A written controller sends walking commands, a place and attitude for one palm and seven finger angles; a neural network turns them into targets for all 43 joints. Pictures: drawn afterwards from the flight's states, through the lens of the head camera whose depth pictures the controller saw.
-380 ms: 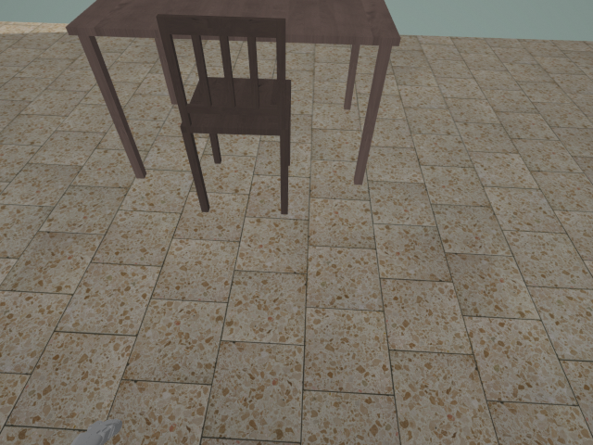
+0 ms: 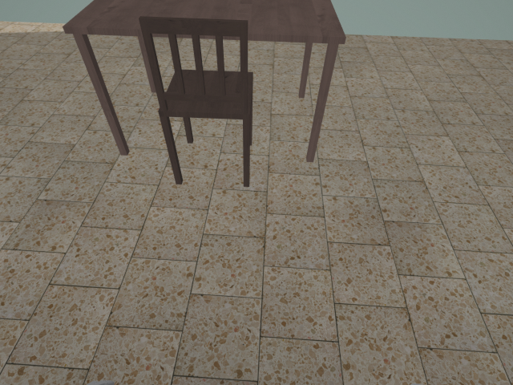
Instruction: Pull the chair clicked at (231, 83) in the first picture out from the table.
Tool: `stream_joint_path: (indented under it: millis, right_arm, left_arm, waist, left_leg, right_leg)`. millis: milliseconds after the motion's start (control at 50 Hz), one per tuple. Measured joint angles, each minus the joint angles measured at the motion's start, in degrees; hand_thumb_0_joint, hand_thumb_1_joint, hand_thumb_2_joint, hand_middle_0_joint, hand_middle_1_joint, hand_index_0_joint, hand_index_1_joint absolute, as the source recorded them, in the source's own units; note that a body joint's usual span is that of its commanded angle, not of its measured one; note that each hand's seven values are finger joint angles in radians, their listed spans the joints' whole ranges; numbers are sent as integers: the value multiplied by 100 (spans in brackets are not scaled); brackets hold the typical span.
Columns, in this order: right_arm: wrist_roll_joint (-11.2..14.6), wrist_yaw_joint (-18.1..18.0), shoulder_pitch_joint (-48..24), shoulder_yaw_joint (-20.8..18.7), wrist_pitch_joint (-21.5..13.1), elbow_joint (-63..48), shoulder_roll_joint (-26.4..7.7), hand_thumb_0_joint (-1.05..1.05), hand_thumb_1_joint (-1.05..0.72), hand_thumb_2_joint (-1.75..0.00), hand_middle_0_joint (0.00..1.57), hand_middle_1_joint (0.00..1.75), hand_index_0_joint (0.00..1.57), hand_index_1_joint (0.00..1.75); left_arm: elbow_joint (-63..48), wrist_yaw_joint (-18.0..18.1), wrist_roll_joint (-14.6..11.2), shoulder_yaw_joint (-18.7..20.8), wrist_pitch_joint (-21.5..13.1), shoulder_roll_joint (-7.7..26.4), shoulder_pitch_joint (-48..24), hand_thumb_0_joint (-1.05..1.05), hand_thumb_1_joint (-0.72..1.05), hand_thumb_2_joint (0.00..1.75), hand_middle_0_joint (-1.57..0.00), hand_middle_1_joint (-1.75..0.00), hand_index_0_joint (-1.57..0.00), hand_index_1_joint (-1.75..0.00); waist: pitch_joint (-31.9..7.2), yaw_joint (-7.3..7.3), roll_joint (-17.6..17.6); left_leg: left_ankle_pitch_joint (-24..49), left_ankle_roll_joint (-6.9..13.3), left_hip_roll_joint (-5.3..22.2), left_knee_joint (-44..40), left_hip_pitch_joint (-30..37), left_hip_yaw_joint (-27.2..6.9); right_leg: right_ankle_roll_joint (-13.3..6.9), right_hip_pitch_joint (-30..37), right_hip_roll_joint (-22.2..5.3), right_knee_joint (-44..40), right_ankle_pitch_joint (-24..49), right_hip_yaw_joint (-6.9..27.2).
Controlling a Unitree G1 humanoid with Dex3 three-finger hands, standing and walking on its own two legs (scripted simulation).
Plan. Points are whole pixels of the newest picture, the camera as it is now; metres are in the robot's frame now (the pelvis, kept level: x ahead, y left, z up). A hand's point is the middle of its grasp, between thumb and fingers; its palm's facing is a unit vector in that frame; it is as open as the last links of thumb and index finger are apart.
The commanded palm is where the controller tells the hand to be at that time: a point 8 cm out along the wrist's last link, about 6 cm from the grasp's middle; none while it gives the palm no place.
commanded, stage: stand and wait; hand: left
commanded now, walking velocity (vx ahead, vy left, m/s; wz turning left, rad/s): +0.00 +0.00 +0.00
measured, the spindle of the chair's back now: (199, 66) +1.22 +0.30 -0.10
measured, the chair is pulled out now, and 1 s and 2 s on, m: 0.00 0.00 0.00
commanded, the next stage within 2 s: look at it before walking up in 0.44 s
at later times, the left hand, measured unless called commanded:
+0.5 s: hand out of the picture +0.06 +0.24 -0.15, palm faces -0.03 -0.94 -0.33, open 7.4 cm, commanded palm none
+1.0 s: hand out of the picture +0.05 +0.23 -0.16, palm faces -0.04 -0.95 -0.32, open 7.4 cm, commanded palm none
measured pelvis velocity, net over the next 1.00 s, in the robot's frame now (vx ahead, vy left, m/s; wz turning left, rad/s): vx -0.02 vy -0.01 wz -0.01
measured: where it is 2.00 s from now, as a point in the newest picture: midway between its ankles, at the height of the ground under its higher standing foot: outside the picture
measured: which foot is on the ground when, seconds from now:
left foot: down 0.00-1.00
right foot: down 0.00-1.00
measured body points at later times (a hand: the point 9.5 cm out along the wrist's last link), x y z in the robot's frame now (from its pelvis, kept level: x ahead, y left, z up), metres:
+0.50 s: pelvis -0.02 -0.01 +0.00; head -0.02 +0.00 +0.45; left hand +0.06 +0.29 -0.13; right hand +0.05 -0.30 -0.13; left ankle -0.01 +0.12 -0.74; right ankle -0.01 -0.12 -0.74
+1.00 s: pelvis -0.02 -0.01 +0.00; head -0.01 -0.01 +0.45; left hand +0.05 +0.28 -0.13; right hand +0.05 -0.30 -0.13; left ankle -0.01 +0.12 -0.74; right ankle -0.01 -0.12 -0.74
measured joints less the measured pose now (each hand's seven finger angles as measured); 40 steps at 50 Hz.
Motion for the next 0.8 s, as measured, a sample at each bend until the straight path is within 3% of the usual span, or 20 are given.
stream_joint_path:
  millis: [800]
  right_arm:
    - [24,19,245,-7,-20,545,13,1,-90,-90,20,30,20,30]
  left_arm:
    - [426,-5,9,33,-51,1,15,0,90,90,-20,-29,-21,-30]
  waist:
    - [6,-40,17]
  left_leg:
    - [353,-71,78,-363,31,-4]
  right_leg:
    - [-58,22,76,-363,361,-4]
